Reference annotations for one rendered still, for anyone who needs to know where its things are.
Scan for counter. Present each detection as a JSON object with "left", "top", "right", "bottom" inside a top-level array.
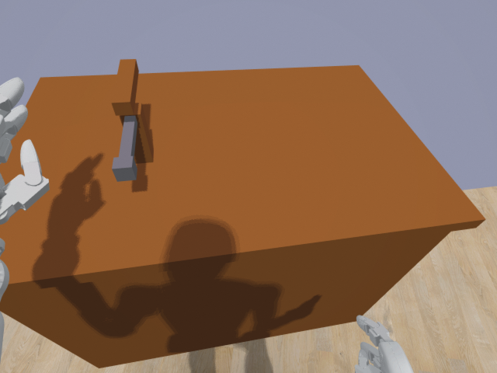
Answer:
[{"left": 0, "top": 59, "right": 486, "bottom": 368}]

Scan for tap lever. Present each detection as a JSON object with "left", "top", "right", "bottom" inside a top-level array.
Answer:
[{"left": 112, "top": 116, "right": 137, "bottom": 182}]

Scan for left robot hand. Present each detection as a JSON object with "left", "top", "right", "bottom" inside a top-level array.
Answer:
[{"left": 0, "top": 78, "right": 50, "bottom": 225}]

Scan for right robot hand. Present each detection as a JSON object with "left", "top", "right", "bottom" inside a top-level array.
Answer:
[{"left": 354, "top": 315, "right": 414, "bottom": 373}]

